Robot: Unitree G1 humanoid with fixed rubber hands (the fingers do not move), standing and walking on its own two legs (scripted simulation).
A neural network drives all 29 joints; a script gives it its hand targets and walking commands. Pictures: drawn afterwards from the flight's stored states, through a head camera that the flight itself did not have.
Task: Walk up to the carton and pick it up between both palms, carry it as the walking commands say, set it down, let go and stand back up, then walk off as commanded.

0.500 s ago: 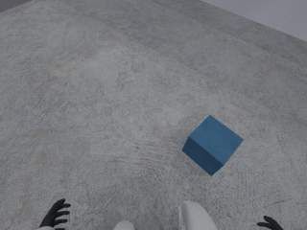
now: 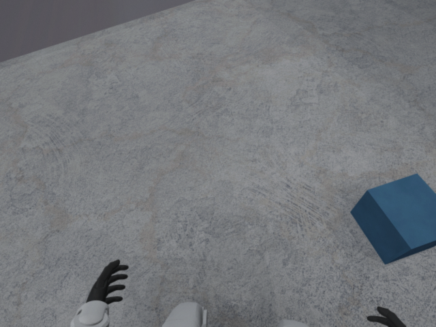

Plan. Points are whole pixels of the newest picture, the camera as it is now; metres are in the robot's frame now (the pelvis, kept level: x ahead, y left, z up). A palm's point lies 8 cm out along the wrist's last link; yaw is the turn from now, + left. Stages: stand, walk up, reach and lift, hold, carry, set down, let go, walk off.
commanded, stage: walk off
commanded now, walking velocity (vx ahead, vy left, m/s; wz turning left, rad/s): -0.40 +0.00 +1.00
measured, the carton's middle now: (400, 219) +0.52 -0.72 -0.66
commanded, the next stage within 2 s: stand in 1.48 s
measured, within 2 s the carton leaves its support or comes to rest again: neither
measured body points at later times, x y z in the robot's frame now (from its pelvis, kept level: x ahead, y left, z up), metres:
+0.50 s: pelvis -0.18 +0.05 -0.01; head -0.14 +0.04 +0.44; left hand -0.20 +0.35 -0.13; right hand +0.04 -0.16 -0.14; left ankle -0.13 +0.17 -0.74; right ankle -0.19 -0.05 -0.74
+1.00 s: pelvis -0.34 +0.12 -0.01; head -0.32 +0.15 +0.44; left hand -0.38 +0.44 -0.14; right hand -0.20 -0.12 -0.14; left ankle -0.40 +0.25 -0.74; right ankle -0.23 -0.03 -0.71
